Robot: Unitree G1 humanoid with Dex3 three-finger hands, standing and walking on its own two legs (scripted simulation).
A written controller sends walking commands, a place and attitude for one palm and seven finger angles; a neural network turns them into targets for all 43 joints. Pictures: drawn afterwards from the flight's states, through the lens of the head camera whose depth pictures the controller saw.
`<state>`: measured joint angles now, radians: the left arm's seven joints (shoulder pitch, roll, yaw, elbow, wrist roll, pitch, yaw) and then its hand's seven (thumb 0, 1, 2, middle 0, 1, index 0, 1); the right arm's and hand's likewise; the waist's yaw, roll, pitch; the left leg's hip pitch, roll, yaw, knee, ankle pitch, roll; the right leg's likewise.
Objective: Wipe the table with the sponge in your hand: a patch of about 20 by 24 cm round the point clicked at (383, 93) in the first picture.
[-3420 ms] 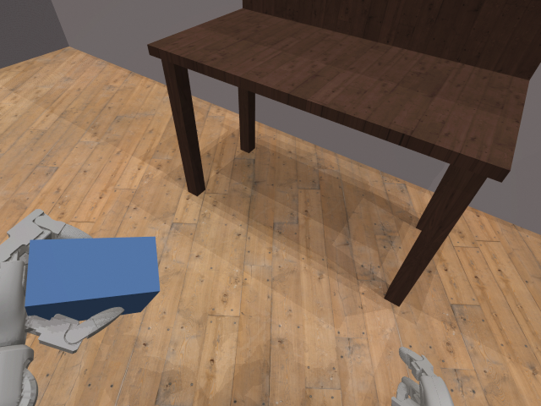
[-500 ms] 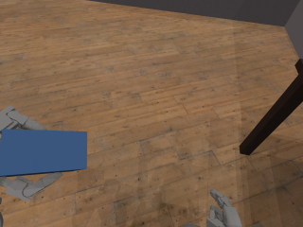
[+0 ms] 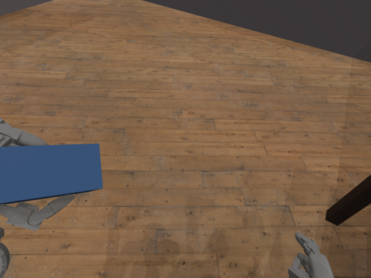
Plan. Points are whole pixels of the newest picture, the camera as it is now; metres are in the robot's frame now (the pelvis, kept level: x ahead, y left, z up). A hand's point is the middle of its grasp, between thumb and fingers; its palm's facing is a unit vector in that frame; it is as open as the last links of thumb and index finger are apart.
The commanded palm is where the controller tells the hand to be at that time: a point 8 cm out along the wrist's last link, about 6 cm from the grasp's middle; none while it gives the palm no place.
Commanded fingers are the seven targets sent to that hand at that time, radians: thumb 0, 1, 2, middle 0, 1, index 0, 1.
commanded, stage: walk to a spot facing it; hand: left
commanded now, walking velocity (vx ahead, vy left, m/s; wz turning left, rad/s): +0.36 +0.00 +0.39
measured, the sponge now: (64, 173) +0.22 +0.20 +0.19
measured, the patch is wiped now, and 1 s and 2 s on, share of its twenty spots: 0.00 0.00 0.00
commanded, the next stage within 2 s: turn to face it in 1.36 s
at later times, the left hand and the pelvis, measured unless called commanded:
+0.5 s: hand (32, 203) +0.18 +0.22 +0.19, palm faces +0.53 -0.70 -0.47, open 10.4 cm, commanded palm +0.11 +0.26 +0.19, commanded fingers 0.00 0.10 1.30 -1.20 -1.60 -1.20 -1.60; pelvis +0.02 -0.05 +0.02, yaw +13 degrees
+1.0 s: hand (35, 150) +0.25 +0.25 +0.20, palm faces +0.62 -0.60 -0.51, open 10.4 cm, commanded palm +0.19 +0.28 +0.19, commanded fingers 0.00 0.10 1.30 -1.20 -1.60 -1.20 -1.60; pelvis +0.13 -0.03 +0.01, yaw +19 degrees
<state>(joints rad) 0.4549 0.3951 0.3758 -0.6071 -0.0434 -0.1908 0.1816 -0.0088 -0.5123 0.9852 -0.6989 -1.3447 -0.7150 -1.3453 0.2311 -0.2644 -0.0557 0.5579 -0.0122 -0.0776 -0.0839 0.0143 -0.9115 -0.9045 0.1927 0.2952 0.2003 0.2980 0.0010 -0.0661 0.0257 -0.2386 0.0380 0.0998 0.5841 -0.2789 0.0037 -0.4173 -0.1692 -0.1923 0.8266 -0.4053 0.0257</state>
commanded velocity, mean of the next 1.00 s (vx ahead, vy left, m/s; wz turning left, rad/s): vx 0.36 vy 0.00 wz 0.27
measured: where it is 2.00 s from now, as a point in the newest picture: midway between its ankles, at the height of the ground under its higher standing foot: (182, 273)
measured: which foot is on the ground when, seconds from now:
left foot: down 0.00-0.28, up 0.30-0.68, down 0.70-1.00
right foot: up 0.00-0.26, down 0.28-0.70, up 0.72-1.00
